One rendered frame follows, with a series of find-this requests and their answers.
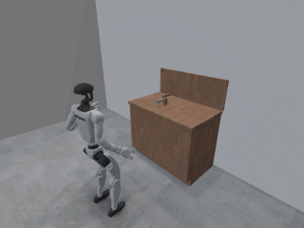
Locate robot thigh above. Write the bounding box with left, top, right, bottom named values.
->
left=96, top=152, right=121, bottom=187
left=83, top=148, right=106, bottom=176

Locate left robot hand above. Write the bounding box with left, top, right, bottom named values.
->
left=91, top=102, right=100, bottom=109

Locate robot right thigh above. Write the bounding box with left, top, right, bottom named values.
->
left=96, top=152, right=121, bottom=187

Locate tap lever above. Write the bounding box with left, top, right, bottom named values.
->
left=156, top=99, right=165, bottom=104

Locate counter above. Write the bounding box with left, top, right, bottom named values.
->
left=127, top=67, right=229, bottom=186

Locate robot right forearm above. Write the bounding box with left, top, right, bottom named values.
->
left=99, top=138, right=124, bottom=155

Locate left robot upper arm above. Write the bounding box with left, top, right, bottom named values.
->
left=65, top=104, right=80, bottom=131

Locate robot left thigh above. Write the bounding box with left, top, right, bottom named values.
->
left=83, top=148, right=106, bottom=176

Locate right robot upper arm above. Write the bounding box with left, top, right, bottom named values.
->
left=91, top=110, right=105, bottom=146

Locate right robot hand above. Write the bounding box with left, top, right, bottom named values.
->
left=121, top=147, right=135, bottom=160

